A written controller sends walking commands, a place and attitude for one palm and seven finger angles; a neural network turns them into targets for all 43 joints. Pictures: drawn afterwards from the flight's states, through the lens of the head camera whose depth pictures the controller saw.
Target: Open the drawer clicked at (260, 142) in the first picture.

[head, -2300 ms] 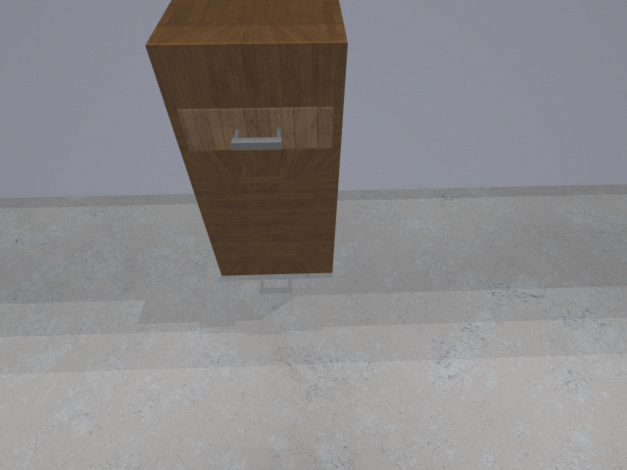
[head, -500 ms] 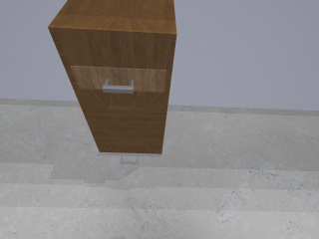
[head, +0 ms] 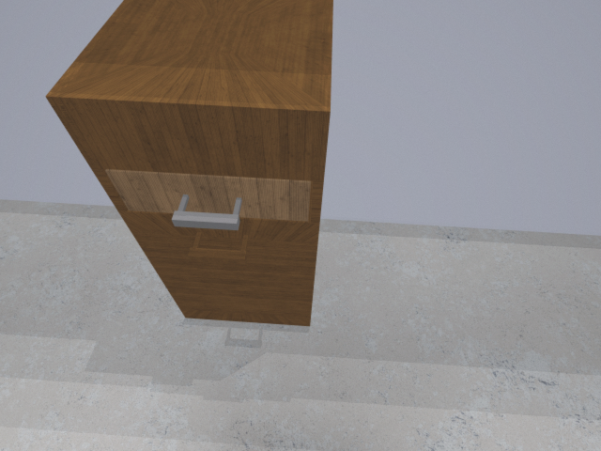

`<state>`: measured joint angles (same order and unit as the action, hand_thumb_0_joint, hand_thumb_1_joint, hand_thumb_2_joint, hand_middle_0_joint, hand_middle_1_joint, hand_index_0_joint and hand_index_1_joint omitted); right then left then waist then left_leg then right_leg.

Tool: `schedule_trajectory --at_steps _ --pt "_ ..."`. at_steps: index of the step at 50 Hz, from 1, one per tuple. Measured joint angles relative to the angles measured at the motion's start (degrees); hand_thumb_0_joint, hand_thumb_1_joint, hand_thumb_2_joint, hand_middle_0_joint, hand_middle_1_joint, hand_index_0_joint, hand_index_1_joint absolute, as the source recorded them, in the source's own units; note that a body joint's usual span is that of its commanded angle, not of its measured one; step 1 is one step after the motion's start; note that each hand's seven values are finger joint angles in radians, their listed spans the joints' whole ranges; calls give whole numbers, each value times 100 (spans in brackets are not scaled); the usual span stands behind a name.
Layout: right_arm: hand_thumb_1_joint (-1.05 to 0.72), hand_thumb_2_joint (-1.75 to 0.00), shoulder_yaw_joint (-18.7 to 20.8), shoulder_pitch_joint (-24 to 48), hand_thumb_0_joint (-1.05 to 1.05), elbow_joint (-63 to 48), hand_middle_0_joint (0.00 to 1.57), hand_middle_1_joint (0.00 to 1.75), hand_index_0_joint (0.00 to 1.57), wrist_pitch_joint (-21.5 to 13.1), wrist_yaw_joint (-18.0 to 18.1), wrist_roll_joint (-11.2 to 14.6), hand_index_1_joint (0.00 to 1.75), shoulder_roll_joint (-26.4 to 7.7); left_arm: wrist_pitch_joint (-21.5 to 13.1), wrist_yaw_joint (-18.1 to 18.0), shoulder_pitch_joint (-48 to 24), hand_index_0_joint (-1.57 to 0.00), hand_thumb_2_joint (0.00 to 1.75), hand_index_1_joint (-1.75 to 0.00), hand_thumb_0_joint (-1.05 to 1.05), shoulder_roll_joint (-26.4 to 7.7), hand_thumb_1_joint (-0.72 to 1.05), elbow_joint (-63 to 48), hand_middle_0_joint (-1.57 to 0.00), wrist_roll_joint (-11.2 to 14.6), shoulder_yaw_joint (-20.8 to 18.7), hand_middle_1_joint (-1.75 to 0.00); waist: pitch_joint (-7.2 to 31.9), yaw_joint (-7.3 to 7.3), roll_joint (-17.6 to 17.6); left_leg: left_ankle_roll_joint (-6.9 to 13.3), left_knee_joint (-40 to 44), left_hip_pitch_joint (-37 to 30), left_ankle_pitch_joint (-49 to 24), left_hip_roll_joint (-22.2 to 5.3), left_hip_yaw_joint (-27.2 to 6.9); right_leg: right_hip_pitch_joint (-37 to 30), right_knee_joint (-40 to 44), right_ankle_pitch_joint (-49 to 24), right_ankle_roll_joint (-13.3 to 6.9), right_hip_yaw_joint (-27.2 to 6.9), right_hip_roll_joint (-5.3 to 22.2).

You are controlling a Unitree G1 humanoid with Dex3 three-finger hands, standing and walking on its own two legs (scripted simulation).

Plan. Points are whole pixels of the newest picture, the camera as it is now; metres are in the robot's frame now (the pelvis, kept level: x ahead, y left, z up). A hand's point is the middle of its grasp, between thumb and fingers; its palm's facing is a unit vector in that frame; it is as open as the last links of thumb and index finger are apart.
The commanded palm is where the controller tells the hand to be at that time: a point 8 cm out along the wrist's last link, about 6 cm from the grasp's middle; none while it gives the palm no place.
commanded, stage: come to a stop and stand still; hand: left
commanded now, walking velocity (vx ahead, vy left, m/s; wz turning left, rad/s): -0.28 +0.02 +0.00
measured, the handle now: (209, 211) +0.53 +0.21 -0.09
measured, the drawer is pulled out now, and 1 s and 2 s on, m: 0.00 0.00 0.00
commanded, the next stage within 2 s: look again from close up in 1.06 s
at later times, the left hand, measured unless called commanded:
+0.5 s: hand out of the picture +0.04 +0.16 -0.15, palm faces +0.05 -0.96 -0.27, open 7.4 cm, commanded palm none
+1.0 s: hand out of the picture +0.06 +0.19 -0.16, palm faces -0.01 -0.98 -0.20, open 7.4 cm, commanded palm none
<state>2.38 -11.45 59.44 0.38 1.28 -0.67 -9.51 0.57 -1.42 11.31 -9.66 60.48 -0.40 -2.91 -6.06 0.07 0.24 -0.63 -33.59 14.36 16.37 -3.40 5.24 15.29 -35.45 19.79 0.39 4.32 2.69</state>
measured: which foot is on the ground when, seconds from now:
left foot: down 0.00-0.14, up 0.16-0.56, down 0.58-1.00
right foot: down 0.00-1.00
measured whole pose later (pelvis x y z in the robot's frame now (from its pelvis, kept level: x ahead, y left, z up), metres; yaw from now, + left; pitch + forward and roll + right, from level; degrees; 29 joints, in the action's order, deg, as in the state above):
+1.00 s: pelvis +0.02 +0.01 +0.02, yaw -2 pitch +0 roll +0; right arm 0.0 -14.3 65.0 0.3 2.0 -0.7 -9.0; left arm 0.0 -1.1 10.5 -10.1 64.4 0.0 -1.1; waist -3.0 -0.6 0.4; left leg 0.3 -22.9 8.9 13.5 -0.3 2.4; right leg 7.5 -23.0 15.0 -0.2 0.6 0.2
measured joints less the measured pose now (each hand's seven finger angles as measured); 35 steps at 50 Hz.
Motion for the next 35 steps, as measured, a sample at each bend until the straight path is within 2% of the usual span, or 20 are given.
schedule_trajectory --at_steps 2,4,5,6,7,8,10,11,13,15,20,25,27,29,30,32,35 --pt "-91 -90 0 79 0 -51 20 30 20 30 36 -24 30 56 97 -4 -39 -20 90 -30 0 -53 92 -7 -20 14 -21 -30 -51 39 92 -19 109 -106 248 58 61 103 -388 363 -14 -96 12" --pt "-92 -90 22 158 0 -107 20 30 20 68 68 -48 30 44 145 9 -125 -20 90 -30 0 -70 92 -52 -20 32 -40 -30 -142 36 29 -69 241 -169 207 61 20 150 -618 654 -41 -141 -79" --pt "-92 -90 35 191 0 -124 20 30 20 89 75 -49 30 21 137 17 -161 -20 90 -30 0 -74 91 -93 -20 37 -49 -30 -185 38 -28 -82 266 -180 159 53 -11 105 -495 522 -58 -136 -125" --pt "-92 -90 49 213 0 -139 20 30 20 117 76 -37 30 2 104 26 -168 -20 90 -30 0 -95 91 -155 -20 30 -57 -30 -206 48 -52 -87 210 -153 123 58 -20 12 -190 -115 -65 -134 -138" --pt "-92 -90 69 238 0 -152 20 30 20 156 68 -10 30 -22 51 24 -162 -20 90 -30 0 -118 91 -211 -20 9 -68 -30 -207 55 -68 -90 23 -52 88 54 -15 -68 -15 -314 -121 -124 -140" --pt "-92 -90 95 274 0 -173 20 30 20 207 48 18 30 -64 4 20 -166 -20 90 -30 0 -128 91 -247 -20 -11 -69 -30 -214 49 -96 -91 -349 106 367 82 -71 -117 45 -172 -208 -104 -139" --pt "-91 -89 149 390 0 -193 20 30 20 330 35 36 30 -166 -35 -14 -191 -20 90 -30 0 -114 91 -290 -20 -33 -64 -30 -229 57 -130 -65 -1440 508 1093 288 -352 -172 167 78 -340 -99 -117" --pt "-91 -89 167 461 0 -198 20 30 20 377 37 36 30 -217 -31 -37 -200 -20 90 -30 0 -97 91 -304 -20 -33 -65 -30 -247 69 -141 -68 -1945 677 1222 383 -458 -209 271 70 -371 -118 -116" --pt "-91 -90 181 596 0 -208 20 30 20 423 30 33 30 -295 -19 -76 -183 -20 90 -30 0 -66 91 -329 -20 -25 -61 -30 -264 91 -132 -113 -2539 882 1218 500 -539 -299 540 -92 -369 -179 -116" --pt "-91 -90 174 697 0 -231 20 30 20 436 9 30 30 -341 -25 -92 -133 -20 90 -30 0 -44 91 -346 -20 -19 -46 -30 -251 98 -95 -173 -2623 945 1082 548 -550 -391 804 -256 -391 -236 -116" --pt "-91 -90 127 824 0 -263 19 30 20 424 -36 27 30 -402 -54 -96 7 -20 90 -30 0 23 90 -338 -20 -33 6 -30 -186 149 -38 -242 -1988 814 823 518 -547 -575 1180 -451 -399 -292 -141" --pt "-91 -90 81 861 0 -282 19 30 20 366 -44 47 30 -349 -44 -70 123 -21 90 -30 0 47 90 -239 -20 -65 34 -30 -160 189 28 -181 -976 482 706 437 -507 -616 1148 -433 -365 -304 -185" --pt "-91 -90 50 811 0 -287 19 30 20 301 -40 53 30 -297 -26 -54 160 -21 90 -30 0 31 90 -161 -20 -58 37 -30 -134 158 57 -144 -305 229 330 400 -468 -584 1018 -360 -325 -284 -207" --pt "-91 -90 11 664 0 -293 19 30 20 193 -41 34 30 -296 4 -36 211 -21 90 -30 0 38 90 -96 -20 -27 45 -30 -40 111 -49 -17 431 -77 -608 249 -487 -493 771 -211 -269 -199 -324" --pt "-91 -90 2 571 0 -270 19 30 20 144 -31 14 30 -301 27 -33 208 -21 90 -30 0 41 90 -65 -20 -19 54 -30 12 86 -119 14 514 -141 -393 180 -539 -432 618 -112 -241 -132 -383" --pt "-91 -90 -53 441 0 -137 19 30 20 135 -4 -21 30 -205 66 -38 130 -21 90 -30 0 -24 90 -19 -20 -31 55 -30 15 130 1 8 365 -118 54 237 -550 -413 480 -49 -195 -110 -316" --pt "-91 -90 -156 292 0 58 19 30 20 134 34 -27 30 -81 54 7 44 -20 90 -30 0 -62 91 61 -20 -3 76 -30 16 202 66 -22 451 -191 5 268 -527 -517 636 -100 -169 -136 -287"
